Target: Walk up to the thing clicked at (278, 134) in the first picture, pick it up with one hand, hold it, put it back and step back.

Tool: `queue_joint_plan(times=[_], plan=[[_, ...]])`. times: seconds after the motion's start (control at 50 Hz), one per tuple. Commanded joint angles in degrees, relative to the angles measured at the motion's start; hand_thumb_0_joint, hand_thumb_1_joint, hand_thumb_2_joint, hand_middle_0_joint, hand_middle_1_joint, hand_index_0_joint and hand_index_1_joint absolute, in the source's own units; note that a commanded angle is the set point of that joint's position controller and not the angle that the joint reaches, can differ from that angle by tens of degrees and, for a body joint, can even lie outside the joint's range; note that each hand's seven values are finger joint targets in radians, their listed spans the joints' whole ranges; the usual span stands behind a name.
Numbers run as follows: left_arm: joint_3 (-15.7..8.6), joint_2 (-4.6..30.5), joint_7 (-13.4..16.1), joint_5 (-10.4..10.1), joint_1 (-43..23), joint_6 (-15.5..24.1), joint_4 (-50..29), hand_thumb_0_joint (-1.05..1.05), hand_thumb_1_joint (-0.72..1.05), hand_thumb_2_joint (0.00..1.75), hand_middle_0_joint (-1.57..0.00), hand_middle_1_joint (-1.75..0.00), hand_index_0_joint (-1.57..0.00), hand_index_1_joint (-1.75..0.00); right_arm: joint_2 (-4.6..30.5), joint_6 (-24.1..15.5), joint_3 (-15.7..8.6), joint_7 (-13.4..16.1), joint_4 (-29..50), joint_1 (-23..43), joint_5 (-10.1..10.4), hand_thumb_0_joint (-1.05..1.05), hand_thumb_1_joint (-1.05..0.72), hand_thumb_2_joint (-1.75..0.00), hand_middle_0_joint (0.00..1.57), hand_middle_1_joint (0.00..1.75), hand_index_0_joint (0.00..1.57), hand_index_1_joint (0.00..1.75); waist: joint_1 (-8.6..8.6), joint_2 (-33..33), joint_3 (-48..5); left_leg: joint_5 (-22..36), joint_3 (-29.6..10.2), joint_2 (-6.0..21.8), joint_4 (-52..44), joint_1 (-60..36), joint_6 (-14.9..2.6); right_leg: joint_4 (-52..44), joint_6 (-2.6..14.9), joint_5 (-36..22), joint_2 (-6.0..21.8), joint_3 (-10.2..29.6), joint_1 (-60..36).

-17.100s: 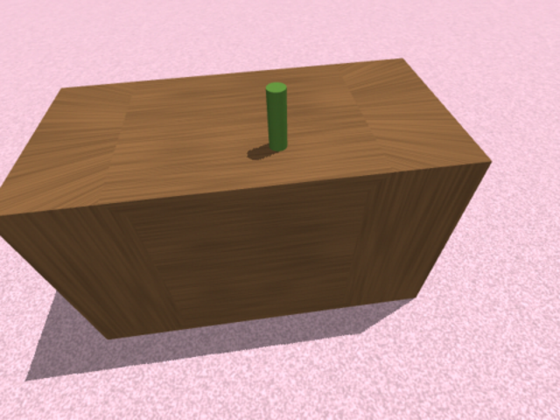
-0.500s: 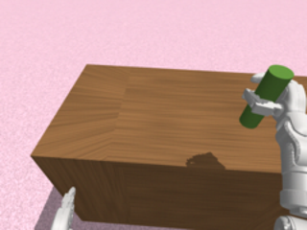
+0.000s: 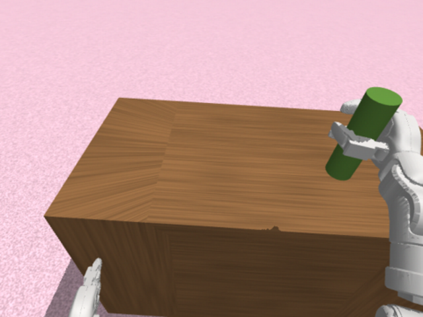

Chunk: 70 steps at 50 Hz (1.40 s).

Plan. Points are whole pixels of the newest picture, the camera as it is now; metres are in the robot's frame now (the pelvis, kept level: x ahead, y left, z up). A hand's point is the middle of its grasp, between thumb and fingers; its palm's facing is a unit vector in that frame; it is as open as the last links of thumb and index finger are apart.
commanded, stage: hold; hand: right
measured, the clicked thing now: (357, 138) +0.37 -0.20 +0.22
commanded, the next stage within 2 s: none
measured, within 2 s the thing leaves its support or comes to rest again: neither
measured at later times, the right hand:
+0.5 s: hand (360, 132) +0.34 -0.18 +0.25, palm faces +0.18 +0.98 +0.00, open 6.2 cm
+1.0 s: hand (365, 130) +0.34 -0.18 +0.26, palm faces +0.18 +0.98 -0.01, open 6.2 cm
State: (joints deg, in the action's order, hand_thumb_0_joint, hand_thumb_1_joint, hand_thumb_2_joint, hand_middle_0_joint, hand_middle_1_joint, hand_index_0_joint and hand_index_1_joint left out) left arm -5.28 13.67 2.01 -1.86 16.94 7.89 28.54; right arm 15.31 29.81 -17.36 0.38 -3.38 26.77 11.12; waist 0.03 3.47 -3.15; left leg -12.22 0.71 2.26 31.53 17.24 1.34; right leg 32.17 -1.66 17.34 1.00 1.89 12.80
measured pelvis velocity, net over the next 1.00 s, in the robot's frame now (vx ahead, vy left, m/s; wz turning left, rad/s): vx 0.00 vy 0.00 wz -0.01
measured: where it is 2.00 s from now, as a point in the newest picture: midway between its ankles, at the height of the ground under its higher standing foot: outside the picture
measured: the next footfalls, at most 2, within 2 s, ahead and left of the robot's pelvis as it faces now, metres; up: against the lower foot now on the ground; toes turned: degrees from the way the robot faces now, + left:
none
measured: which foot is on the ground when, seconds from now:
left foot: down 0.00-1.00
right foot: down 0.00-1.00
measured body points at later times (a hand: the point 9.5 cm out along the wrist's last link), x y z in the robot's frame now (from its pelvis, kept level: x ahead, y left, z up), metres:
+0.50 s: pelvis +0.00 +0.00 +0.00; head -0.05 +0.03 +0.45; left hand +0.17 +0.26 -0.06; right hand +0.33 -0.23 +0.25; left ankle +0.05 +0.13 -0.73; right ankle +0.00 -0.14 -0.73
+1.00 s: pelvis +0.00 +0.00 +0.00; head -0.05 +0.03 +0.45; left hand +0.18 +0.26 -0.06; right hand +0.32 -0.23 +0.26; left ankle +0.05 +0.13 -0.73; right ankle +0.00 -0.14 -0.73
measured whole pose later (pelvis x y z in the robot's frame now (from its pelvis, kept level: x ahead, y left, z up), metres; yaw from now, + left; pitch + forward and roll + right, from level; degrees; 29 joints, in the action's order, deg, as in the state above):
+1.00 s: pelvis +0.00 +0.00 +0.00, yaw +0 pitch -4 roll +0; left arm -6.8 13.5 1.7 -2.2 14.1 10.3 34.1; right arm 15.4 37.2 -18.0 0.3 5.9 24.0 12.1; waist -0.1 4.2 -3.8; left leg -11.7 1.2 2.4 29.5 14.2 1.3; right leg 30.0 -1.7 16.5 0.9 2.3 9.9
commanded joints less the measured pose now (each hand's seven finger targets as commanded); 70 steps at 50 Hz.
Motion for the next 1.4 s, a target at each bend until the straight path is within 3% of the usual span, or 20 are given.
queue_joint_plan(times=[0.0, 0.06, 0.1, 0.12, 0.16, 0.2, 0.28, 0.32, 0.4, 0.54, 0.56, 0.68, 0.74, 0.8, 0.86, 0.92, 0.98, 1.18, 1.3, 1.38], plan=[[-2.9, 6.6, 0.6, -0.1, -7.1, 3.9, -7.5, 0.0, -0.61, 0.09, -0.04, -0.03, -0.02, -0.06, 12.0, -4.1, -2.6, 0.7, 16.2, 27.6, 0.6, 0.0, -0.51, -1.2, 1.3, 1.32, 1.31, 1.32, 0.1, -0.9, -12.1, 3.3, 2.9, -1.4, -5.3, -6.0, -0.9, -5.8, 2.05, -5.5, -1.8, -2.4, -1.2], [-4.0, 8.1, 0.8, -0.2, -8.4, 4.3, -9.1, 0.0, -0.61, 0.09, -0.04, -0.03, -0.02, -0.06, 13.7, -3.2, -4.3, 1.1, 17.1, 27.2, 0.7, 0.0, -0.55, -1.21, 1.32, 1.34, 1.33, 1.34, -0.23, -2.2, -11.7, 2.5, 3.3, -1.5, -5.8, -6.5, -0.76, -6.0, 2.14, -4.9, -1.8, -2.1, -0.5], [-1.8, 5.4, 0.2, -0.3, -8.3, 4.3, -8.0, 0.0, -0.6, 0.08, -0.04, -0.03, -0.02, -0.06, 11.2, -2.4, -2.1, 0.6, 17.1, 26.2, 0.7, 0.0, -0.51, -1.22, 1.31, 1.34, 1.32, 1.34, -0.17, -1.7, -11.2, 3.1, 3.4, -1.6, -5.7, -6.3, -0.84, -6.2, 1.94, -5.8, -1.7, -2.0, -0.7], [-3.8, 7.1, 0.6, -0.3, -8.0, 4.4, -7.8, 0.0, -0.6, 0.08, -0.04, -0.03, -0.02, -0.05, 12.9, -2.2, -4.4, 0.6, 15.8, 25.2, 1.0, 0.0, -0.51, -1.22, 1.31, 1.34, 1.32, 1.34, -0.22, -2.8, -10.6, 3.3, 3.5, -1.8, -5.7, -6.3, -0.81, -6.4, 1.94, -5.9, -1.4, -1.6, -0.8], [-1.3, 4.6, 0.1, -0.3, -7.8, 4.2, -7.6, 0.0, -0.61, 0.09, -0.04, -0.03, -0.02, -0.06, 10.8, -1.6, -2.4, -0.1, 16.0, 25.0, 1.1, 0.0, -0.49, -1.22, 1.31, 1.34, 1.32, 1.34, -0.29, -3.1, -11.4, 4.4, 3.5, -1.7, -5.9, -6.8, -0.74, -6.3, 1.99, -7.1, -1.6, -1.8, -0.9], [-4.1, 7.8, 0.4, -0.4, -9.6, 4.5, -8.5, 0.0, -0.61, 0.09, -0.05, -0.03, -0.02, -0.06, 13.4, -0.9, -4.6, 0.0, 17.1, 25.0, 1.4, 0.0, -0.51, -1.25, 1.33, 1.37, 1.35, 1.37, -0.34, -5.3, -10.7, 2.4, 3.5, -1.6, -6.6, -6.7, -0.35, -6.7, 2.34, -5.1, -1.8, -2.0, -0.3], [-4.5, 8.1, 0.5, -0.3, -10.0, 5.2, -8.4, 0.0, -0.61, 0.09, -0.04, -0.03, -0.02, -0.06, 13.0, -0.6, -4.4, 0.2, 19.6, 26.0, 1.6, 0.0, -0.5, -1.22, 1.31, 1.34, 1.33, 1.34, -0.1, -3.0, -10.5, 0.3, 3.3, -1.4, -7.0, -6.3, -0.6, -7.1, 2.38, -2.9, -2.0, -2.2, -0.9], [-2.0, 5.3, 0.1, -0.4, -9.5, 5.0, -7.2, 0.0, -0.61, 0.09, -0.04, -0.03, -0.02, -0.06, 11.1, -0.2, -3.0, 0.1, 19.5, 24.8, 1.5, 0.0, -0.47, -1.24, 1.32, 1.36, 1.34, 1.36, -0.39, -3.3, -11.7, 2.8, 3.4, -1.5, -6.5, -7.0, -0.69, -6.8, 2.24, -5.5, -2.0, -2.1, -1.5], [-4.8, 8.0, 0.5, -0.3, -9.5, 5.1, -7.1, 0.0, -0.61, 0.09, -0.04, -0.03, -0.02, -0.06, 11.9, 0.6, -4.1, 0.2, 20.4, 24.2, 1.7, 0.0, -0.48, -1.24, 1.32, 1.36, 1.34, 1.36, 0.21, -3.5, -12.0, 3.8, 3.5, -1.5, -6.5, -6.9, -0.63, -6.6, 2.26, -6.5, -2.0, -2.1, -2.4], [-1.7, 5.1, 0.1, -0.5, -11.9, 5.6, -8.5, 0.0, -0.61, 0.09, -0.04, -0.03, -0.02, -0.06, 10.4, 2.1, -3.3, 0.2, 20.8, 21.7, 1.7, 0.0, -0.47, -1.23, 1.32, 1.36, 1.34, 1.36, -0.62, -4.2, -11.1, 2.1, 3.6, -1.3, -7.2, -8.1, -0.41, -7.1, 2.33, -5.3, -2.2, -2.1, -1.3], [-3.5, 6.5, 0.3, -0.6, -11.7, 5.6, -8.3, 0.0, -0.61, 0.09, -0.04, -0.03, -0.02, -0.06, 10.7, 2.3, -3.4, 0.3, 21.5, 22.9, 1.7, 0.0, -0.46, -1.24, 1.32, 1.37, 1.34, 1.37, -0.06, -3.9, -12.2, 3.8, 3.5, -1.4, -7.0, -7.9, -0.45, -7.1, 2.26, -6.5, -2.2, -2.2, -2.5], [-4.7, 7.4, -0.1, -0.5, -8.9, 5.6, -4.6, 0.0, -0.61, 0.09, -0.05, -0.03, -0.02, -0.06, 12.0, 2.5, -4.4, 0.2, 22.7, 23.4, 1.8, 0.0, -0.46, -1.25, 1.33, 1.38, 1.35, 1.38, 0.09, -2.7, -10.4, 4.6, 3.7, -1.7, -6.9, -6.9, -0.75, -7.3, 2.04, -7.1, -1.9, -1.9, -2.2], [-3.1, 5.8, -0.2, -0.6, -9.1, 5.6, -3.8, 0.0, -0.61, 0.09, -0.04, -0.03, -0.02, -0.06, 11.9, 2.1, -4.5, 0.0, 21.7, 21.6, 2.1, 0.0, -0.46, -1.25, 1.33, 1.37, 1.35, 1.37, -0.47, -3.6, -8.2, 3.4, 3.8, -1.7, -7.1, -6.5, -0.76, -7.6, 2.12, -6.3, -1.8, -1.7, -1.5], [-5.6, 8.9, 0.5, -0.4, -11.4, 6.3, -8.2, 0.0, -0.61, 0.09, -0.04, -0.03, -0.02, -0.06, 13.6, 1.2, -5.0, 0.6, 26.1, 25.9, 1.9, 0.0, -0.49, -1.25, 1.34, 1.38, 1.35, 1.38, 0.17, -3.3, -13.5, 4.5, 3.5, -1.6, -6.7, -7.9, -0.75, -7.1, 2.13, -7.1, -1.9, -1.8, -3.8], [-1.4, 4.0, 0.2, -0.6, -11.6, 6.3, -6.1, 0.0, -0.61, 0.1, -0.05, -0.03, -0.02, -0.06, 10.5, 1.6, -2.9, 0.4, 23.0, 23.4, 1.7, 0.0, -0.45, -1.25, 1.32, 1.37, 1.34, 1.37, -0.4, -2.0, -11.9, 5.3, 3.5, -1.3, -6.6, -7.9, -0.7, -6.7, 2.09, -8.2, -2.1, -2.0, -3.4], [-4.6, 7.5, 0.4, -0.5, -11.4, 6.1, -4.5, 0.0, -0.61, 0.09, -0.04, -0.03, -0.02, -0.06, 11.8, 2.6, -3.9, 0.1, 22.4, 22.2, 1.8, 0.0, -0.45, -1.24, 1.32, 1.36, 1.34, 1.36, -0.24, -1.9, -10.4, 4.1, 3.6, -1.5, -7.0, -7.5, -0.68, -7.4, 2.05, -6.9, -2.0, -1.8, -2.5], [-2.4, 5.4, -0.2, -0.6, -12.2, 5.9, -4.9, 0.0, -0.61, 0.09, -0.05, -0.03, -0.02, -0.06, 10.4, 3.4, -3.0, -0.4, 20.8, 20.8, 1.5, 0.0, -0.44, -1.23, 1.3, 1.35, 1.33, 1.35, -0.61, -1.8, -10.0, 3.4, 3.8, -1.5, -7.3, -8.1, -0.83, -7.9, 1.89, -6.6, -2.0, -1.7, -1.7], [-4.5, 7.8, 0.2, -0.5, -10.8, 6.4, -4.6, 0.0, -0.61, 0.09, -0.04, -0.03, -0.02, -0.06, 15.1, 3.0, -7.0, 0.5, 24.5, 26.1, 2.3, 0.0, -0.47, -1.24, 1.33, 1.37, 1.35, 1.37, -0.44, -3.6, -12.2, 4.3, 3.6, -1.5, -7.2, -8.2, -0.68, -7.3, 2.28, -7.2, -2.2, -1.9, -3.0], [-1.3, 4.5, -0.2, -0.5, -11.0, 6.2, -4.7, 0.0, -0.61, 0.09, -0.04, -0.03, -0.02, -0.06, 10.8, 3.8, -2.8, -0.2, 22.8, 23.9, 1.6, 0.0, -0.46, -1.22, 1.3, 1.34, 1.32, 1.34, -0.56, -1.7, -11.6, 6.5, 3.6, -1.2, -6.6, -8.7, -0.73, -6.6, 2.0, -9.7, -2.3, -2.1, -2.7], [-3.6, 7.5, 0.0, -0.7, -12.3, 6.4, -4.4, 0.0, -0.6, 0.08, -0.04, -0.03, -0.03, -0.05, 11.7, 5.4, -3.5, -0.8, 22.4, 24.0, 2.0, 0.0, -0.46, -1.23, 1.31, 1.35, 1.33, 1.35, -0.45, -0.4, -9.3, 3.9, 4.0, -1.8, -6.9, -7.0, -1.08, -8.0, 1.58, -7.4, -1.6, -1.3, -2.7]])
